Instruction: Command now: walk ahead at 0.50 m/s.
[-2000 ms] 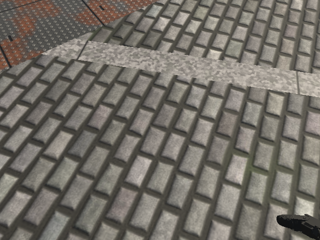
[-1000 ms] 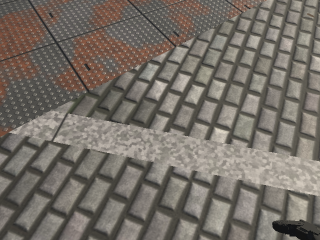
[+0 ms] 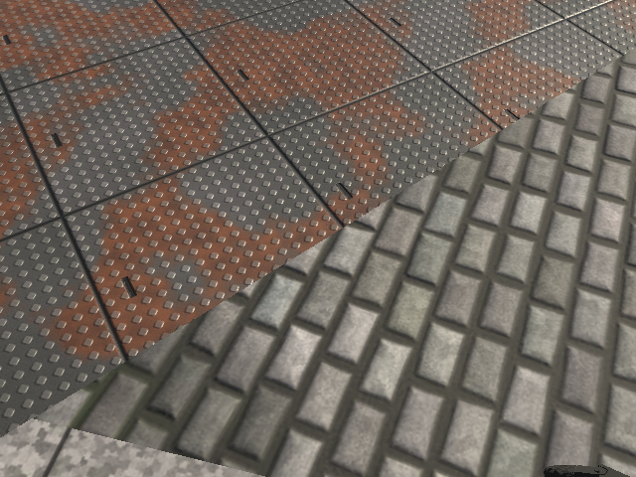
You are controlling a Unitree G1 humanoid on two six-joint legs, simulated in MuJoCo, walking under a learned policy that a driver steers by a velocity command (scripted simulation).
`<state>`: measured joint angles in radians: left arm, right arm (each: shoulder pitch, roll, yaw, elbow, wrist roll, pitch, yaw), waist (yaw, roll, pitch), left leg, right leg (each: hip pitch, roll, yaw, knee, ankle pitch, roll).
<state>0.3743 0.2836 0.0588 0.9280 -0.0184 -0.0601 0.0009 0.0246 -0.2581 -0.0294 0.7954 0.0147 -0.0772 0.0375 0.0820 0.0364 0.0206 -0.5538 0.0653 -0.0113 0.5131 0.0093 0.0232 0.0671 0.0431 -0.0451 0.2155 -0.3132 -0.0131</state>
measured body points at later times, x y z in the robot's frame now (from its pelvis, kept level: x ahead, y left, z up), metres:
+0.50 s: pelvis +0.27 +0.02 +0.00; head +0.30 +0.02 +0.45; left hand +0.48 +0.26 -0.09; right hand +0.26 -0.26 -0.13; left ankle +0.16 +0.12 -0.74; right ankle +0.46 -0.13 -0.70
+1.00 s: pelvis +0.46 -0.02 +0.00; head +0.47 -0.02 +0.45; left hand +0.55 +0.23 -0.13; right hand +0.57 -0.29 -0.12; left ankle +0.50 +0.12 -0.74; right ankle +0.47 -0.11 -0.74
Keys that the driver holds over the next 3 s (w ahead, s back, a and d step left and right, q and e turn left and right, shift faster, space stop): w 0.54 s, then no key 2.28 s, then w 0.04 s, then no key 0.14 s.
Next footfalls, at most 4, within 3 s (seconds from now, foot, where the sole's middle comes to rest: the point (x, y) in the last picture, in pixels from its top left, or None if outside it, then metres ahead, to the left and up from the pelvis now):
0.04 left None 0.20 0.13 -0.77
0.58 right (412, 465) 0.51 -0.12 -0.77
1.00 left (297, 438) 0.55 0.12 -0.77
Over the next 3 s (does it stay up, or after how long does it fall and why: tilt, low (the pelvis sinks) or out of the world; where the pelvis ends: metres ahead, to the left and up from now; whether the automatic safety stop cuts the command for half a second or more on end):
stays up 0.50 -0.01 0.00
